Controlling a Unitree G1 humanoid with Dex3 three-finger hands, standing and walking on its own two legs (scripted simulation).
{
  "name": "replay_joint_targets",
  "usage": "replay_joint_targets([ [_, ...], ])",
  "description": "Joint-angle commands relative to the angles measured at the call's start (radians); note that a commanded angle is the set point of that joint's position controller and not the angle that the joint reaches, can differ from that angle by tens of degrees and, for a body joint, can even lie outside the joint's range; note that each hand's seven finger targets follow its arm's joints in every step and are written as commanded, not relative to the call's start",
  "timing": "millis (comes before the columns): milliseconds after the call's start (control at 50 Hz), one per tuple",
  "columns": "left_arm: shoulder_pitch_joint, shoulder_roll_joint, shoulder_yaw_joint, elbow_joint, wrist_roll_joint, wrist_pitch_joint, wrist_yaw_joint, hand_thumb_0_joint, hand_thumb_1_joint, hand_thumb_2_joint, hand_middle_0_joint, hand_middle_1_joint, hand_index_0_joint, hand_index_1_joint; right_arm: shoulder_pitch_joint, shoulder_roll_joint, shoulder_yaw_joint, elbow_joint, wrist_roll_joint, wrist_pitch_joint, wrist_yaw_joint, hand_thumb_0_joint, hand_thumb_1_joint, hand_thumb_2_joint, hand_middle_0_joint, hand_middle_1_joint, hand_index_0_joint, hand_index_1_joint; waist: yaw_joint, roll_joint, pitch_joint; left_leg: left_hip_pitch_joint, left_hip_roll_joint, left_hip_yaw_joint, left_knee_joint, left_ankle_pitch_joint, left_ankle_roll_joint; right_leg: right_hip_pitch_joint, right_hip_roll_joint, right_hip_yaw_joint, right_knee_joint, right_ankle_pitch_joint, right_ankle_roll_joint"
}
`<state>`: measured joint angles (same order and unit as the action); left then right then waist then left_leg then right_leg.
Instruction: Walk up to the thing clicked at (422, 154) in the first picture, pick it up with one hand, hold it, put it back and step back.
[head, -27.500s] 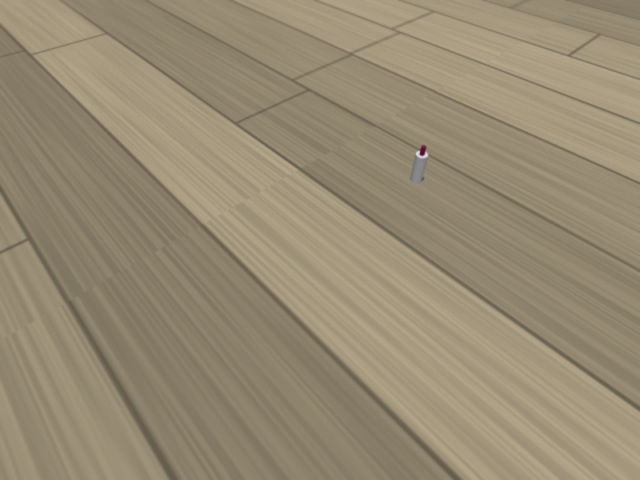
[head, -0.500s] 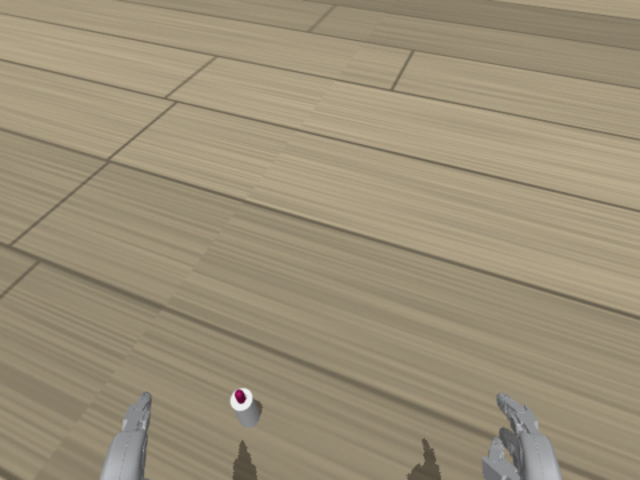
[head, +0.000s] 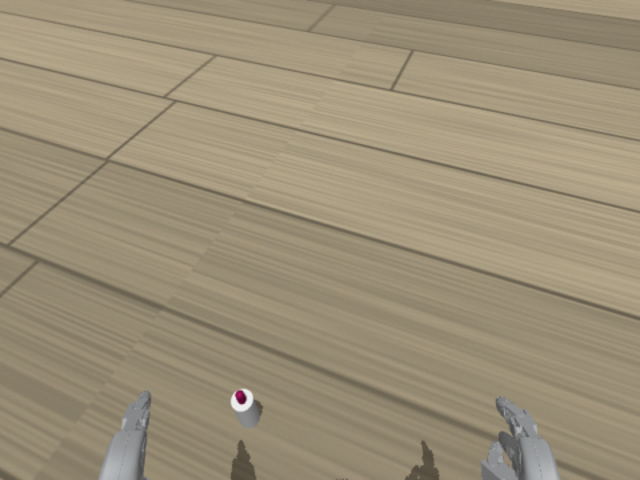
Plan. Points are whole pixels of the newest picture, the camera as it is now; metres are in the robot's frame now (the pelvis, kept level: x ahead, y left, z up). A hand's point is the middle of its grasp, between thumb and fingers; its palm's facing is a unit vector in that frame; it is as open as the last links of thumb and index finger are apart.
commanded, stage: home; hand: left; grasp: from the side
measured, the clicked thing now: (244, 406) +0.41 +0.21 -0.62
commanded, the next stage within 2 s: stand in 0.04 s
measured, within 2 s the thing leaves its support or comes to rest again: neither
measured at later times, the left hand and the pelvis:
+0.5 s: hand (174, 471) +0.17 +0.19 -0.07, palm faces +0.05 -0.95 -0.32, open 11.6 cm; pelvis +0.00 +0.00 +0.00, yaw +0 degrees
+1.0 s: hand out of the picture +0.05 +0.26 -0.11, palm faces +0.00 -0.94 -0.35, open 7.4 cm; pelvis +0.00 +0.01 +0.05, yaw +0 degrees
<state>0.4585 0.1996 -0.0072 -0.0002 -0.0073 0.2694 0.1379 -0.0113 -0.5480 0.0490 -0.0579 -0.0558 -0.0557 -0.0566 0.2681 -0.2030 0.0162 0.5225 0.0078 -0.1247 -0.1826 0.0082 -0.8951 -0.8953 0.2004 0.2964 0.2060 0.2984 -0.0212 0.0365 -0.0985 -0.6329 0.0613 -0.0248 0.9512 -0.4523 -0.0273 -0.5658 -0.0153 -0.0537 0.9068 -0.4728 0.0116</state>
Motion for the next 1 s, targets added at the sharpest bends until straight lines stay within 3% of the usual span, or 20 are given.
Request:
replay_joint_targets([
  [0, -0.003, 0.103, 0.063, -0.181, 0.007, -0.048, 0.010, 0.000, -0.567, 0.046, -0.047, -0.053, -0.047, -0.053, -0.058, -0.125, -0.048, -0.168, -0.001, -0.055, -0.011, 0.000, -0.898, -0.901, 0.200, 0.301, 0.200, 0.301, 0.002, -0.015, -0.107, 0.113, -0.045, 0.034, -0.140, 0.198, 0.029, 0.022, 0.030, -0.009, -0.154, 0.211, -0.010],
  [60, -0.014, 0.098, 0.061, -0.197, 0.007, -0.050, 0.012, 0.000, -0.557, 0.052, -0.048, -0.054, -0.048, -0.054, -0.058, -0.118, -0.047, -0.163, -0.003, -0.055, -0.012, 0.000, -0.898, -0.901, 0.200, 0.301, 0.200, 0.301, 0.006, 0.001, -0.128, 0.124, -0.045, 0.032, -0.136, 0.226, 0.026, 0.036, 0.029, -0.012, -0.148, 0.238, -0.011],
  [80, -0.015, 0.092, 0.048, -0.181, 0.008, -0.048, 0.009, 0.000, -0.564, 0.048, -0.048, -0.053, -0.047, -0.053, -0.054, -0.125, -0.049, -0.162, -0.002, -0.055, -0.013, 0.000, -0.898, -0.901, 0.200, 0.301, 0.200, 0.301, -0.008, -0.007, -0.102, 0.123, -0.043, 0.031, -0.139, 0.217, 0.027, 0.016, 0.032, -0.012, -0.145, 0.229, -0.011],
  [100, -0.017, 0.108, 0.066, -0.194, 0.007, -0.050, 0.010, 0.000, -0.589, 0.033, -0.045, -0.049, -0.045, -0.049, -0.056, -0.122, -0.048, -0.164, -0.002, -0.055, -0.014, 0.000, -0.898, -0.901, 0.200, 0.301, 0.200, 0.301, 0.004, -0.007, -0.116, 0.116, -0.044, 0.032, -0.134, 0.226, 0.027, 0.030, 0.030, -0.011, -0.149, 0.239, -0.010],
  [120, -0.035, 0.099, 0.050, -0.193, 0.006, -0.050, 0.009, 0.000, -0.574, 0.042, -0.047, -0.052, -0.046, -0.051, -0.060, -0.123, -0.045, -0.163, -0.002, -0.056, -0.012, 0.000, -0.898, -0.901, 0.200, 0.301, 0.200, 0.301, -0.006, -0.012, -0.094, 0.109, -0.045, 0.028, -0.141, 0.195, 0.028, 0.017, 0.031, -0.014, -0.149, 0.208, -0.010],
  [160, -0.025, 0.099, 0.053, -0.189, 0.006, -0.048, 0.013, 0.000, -0.414, 0.202, -0.200, -0.212, -0.200, -0.211, -0.066, -0.119, -0.044, -0.165, -0.002, -0.056, -0.012, 0.000, -0.900, -0.900, 0.200, 0.300, 0.200, 0.300, 0.004, -0.001, -0.074, 0.092, -0.046, 0.029, -0.149, 0.161, 0.026, 0.009, 0.030, -0.015, -0.155, 0.171, -0.013],
  [180, -0.016, 0.101, 0.059, -0.197, 0.007, -0.050, 0.012, 0.000, -0.334, 0.282, -0.200, -0.292, -0.200, -0.291, -0.062, -0.117, -0.044, -0.166, -0.003, -0.056, -0.012, 0.000, -0.900, -0.900, 0.200, 0.300, 0.200, 0.300, 0.007, 0.001, -0.099, 0.107, -0.044, 0.028, -0.147, 0.178, 0.026, 0.023, 0.031, -0.015, -0.152, 0.184, -0.013],
  [340, -0.022, 0.097, 0.052, -0.188, 0.007, -0.043, 0.010, 0.000, 0.306, 0.900, -0.200, -0.300, -0.200, -0.301, -0.055, -0.122, -0.046, -0.161, -0.003, -0.056, -0.014, 0.000, -0.900, -0.900, 0.200, 0.300, 0.200, 0.300, -0.006, -0.017, -0.108, 0.119, -0.042, 0.027, -0.135, 0.225, 0.028, 0.027, 0.031, -0.016, -0.146, 0.235, -0.009],
  [420, -0.008, 0.100, 0.056, -0.182, 0.008, -0.043, 0.010, 0.000, 0.626, 0.900, -0.200, -0.300, -0.200, -0.301, -0.062, -0.120, -0.045, -0.165, -0.004, -0.056, -0.015, 0.000, -0.900, -0.900, 0.200, 0.300, 0.200, 0.300, 0.003, -0.011, -0.103, 0.112, -0.043, 0.028, -0.143, 0.194, 0.028, 0.020, 0.032, -0.015, -0.150, 0.202, -0.011],
  [440, -0.201, 0.239, 0.099, 0.169, 0.103, -0.164, -0.037, 0.000, 0.706, 0.900, -0.200, -0.300, -0.200, -0.301, -0.112, -0.262, -0.078, 0.054, -0.113, 0.014, 0.045, 0.000, -0.900, -0.900, 0.200, 0.300, 0.200, 0.300, 0.033, -0.088, 0.058, 0.125, -0.011, -0.023, -0.188, 0.291, 0.064, 0.127, -0.058, 0.084, -0.188, 0.227, -0.076],
  [460, -0.166, 0.248, 0.106, 0.263, 0.110, -0.213, -0.064, 0.000, 0.786, 0.900, -0.200, -0.300, -0.200, -0.301, -0.092, -0.258, -0.089, 0.101, -0.126, 0.039, 0.081, 0.000, -0.900, -0.900, 0.200, 0.300, 0.200, 0.300, 0.032, -0.103, -0.015, 0.175, -0.008, -0.002, -0.176, 0.312, 0.088, 0.169, -0.077, 0.115, -0.185, 0.294, -0.100],
  [500, -0.165, 0.270, 0.090, 0.341, 0.087, -0.264, -0.091, 0.000, 0.900, 0.900, -0.200, -0.300, -0.200, -0.301, -0.105, -0.251, -0.095, 0.112, -0.096, 0.059, 0.116, 0.000, -0.900, -0.900, 0.200, 0.300, 0.200, 0.300, 0.030, -0.057, -0.034, 0.213, -0.015, -0.031, -0.197, 0.316, 0.099, 0.191, -0.082, 0.138, -0.197, 0.305, -0.105],
  [560, -0.225, 0.260, 0.086, 0.457, 0.057, -0.282, -0.109, 0.000, 0.900, 0.900, -0.200, -0.300, -0.200, -0.301, -0.114, -0.247, -0.096, 0.159, -0.061, 0.060, 0.154, 0.000, -0.900, -0.900, 0.200, 0.300, 0.200, 0.300, 0.040, -0.050, -0.024, 0.259, -0.014, -0.044, -0.267, 0.245, 0.093, 0.188, -0.074, 0.115, -0.228, 0.236, -0.082],
  [620, -0.249, 0.264, 0.079, 0.574, 0.056, -0.289, -0.109, 0.000, 0.900, 0.900, -0.200, -0.300, -0.200, -0.301, -0.149, -0.255, -0.100, 0.207, -0.067, 0.068, 0.165, 0.000, -0.900, -0.900, 0.200, 0.300, 0.200, 0.300, 0.045, 0.004, 0.035, 0.258, 0.010, -0.081, -0.376, 0.109, 0.097, 0.189, -0.058, 0.089, -0.270, 0.139, -0.065],
  [660, -0.256, 0.262, 0.077, 0.640, 0.054, -0.299, -0.110, 0.000, 0.900, 0.900, -0.200, -0.300, -0.200, -0.301, -0.148, -0.264, -0.100, 0.240, -0.068, 0.072, 0.166, 0.000, -0.900, -0.900, 0.200, 0.300, 0.200, 0.300, 0.045, 0.026, 0.049, 0.264, 0.020, -0.092, -0.419, 0.107, 0.093, 0.225, -0.056, 0.080, -0.294, 0.165, -0.057],
  [680, -0.256, 0.271, 0.079, 0.672, 0.055, -0.304, -0.110, 0.000, 0.900, 0.900, -0.200, -0.300, -0.200, -0.301, -0.147, -0.259, -0.100, 0.257, -0.065, 0.075, 0.167, 0.000, -0.900, -0.900, 0.200, 0.300, 0.200, 0.300, 0.045, 0.004, 0.054, 0.272, 0.014, -0.081, -0.420, 0.128, 0.088, 0.250, -0.066, 0.088, -0.319, 0.184, -0.058],
  [720, -0.257, 0.287, 0.078, 0.729, 0.051, -0.315, -0.108, 0.000, 0.900, 0.900, -0.200, -0.300, -0.200, -0.301, -0.126, -0.255, -0.098, 0.293, -0.057, 0.076, 0.168, 0.000, -0.900, -0.900, 0.200, 0.300, 0.200, 0.300, 0.035, -0.045, 0.029, 0.346, 0.001, -0.050, -0.383, 0.286, 0.079, 0.284, -0.092, 0.114, -0.357, 0.311, -0.060],
  [800, -0.272, 0.298, 0.072, 0.820, 0.036, -0.313, -0.100, 0.000, 0.900, 0.900, -0.200, -0.300, -0.200, -0.301, -0.101, -0.273, -0.093, 0.362, -0.046, 0.082, 0.161, 0.000, -0.900, -0.900, 0.200, 0.300, 0.200, 0.300, 0.025, -0.036, 0.015, 0.433, 0.018, -0.052, -0.427, 0.442, 0.070, 0.344, -0.102, 0.108, -0.388, 0.440, -0.054],
  [900, -0.271, 0.306, 0.059, 0.926, 0.031, -0.299, -0.096, 0.000, 0.900, 0.900, -0.200, -0.300, -0.200, -0.301, -0.120, -0.289, -0.082, 0.436, -0.039, 0.094, 0.155, 0.000, -0.900, -0.900, 0.200, 0.300, 0.200, 0.300, 0.034, -0.035, 0.056, 0.471, 0.032, -0.055, -0.504, 0.459, 0.060, 0.397, -0.106, 0.099, -0.463, 0.442, -0.042],
  [980, -0.303, 0.312, 0.052, 0.984, 0.032, -0.295, -0.098, 0.000, 0.900, 0.900, -0.200, -0.300, -0.200, -0.301, -0.133, -0.298, -0.074, 0.484, -0.034, 0.101, 0.155, 0.000, -0.900, -0.900, 0.200, 0.300, 0.200, 0.300, 0.032, -0.025, 0.101, 0.461, 0.034, -0.058, -0.580, 0.381, 0.051, 0.425, -0.107, 0.098, -0.527, 0.361, -0.031],
])
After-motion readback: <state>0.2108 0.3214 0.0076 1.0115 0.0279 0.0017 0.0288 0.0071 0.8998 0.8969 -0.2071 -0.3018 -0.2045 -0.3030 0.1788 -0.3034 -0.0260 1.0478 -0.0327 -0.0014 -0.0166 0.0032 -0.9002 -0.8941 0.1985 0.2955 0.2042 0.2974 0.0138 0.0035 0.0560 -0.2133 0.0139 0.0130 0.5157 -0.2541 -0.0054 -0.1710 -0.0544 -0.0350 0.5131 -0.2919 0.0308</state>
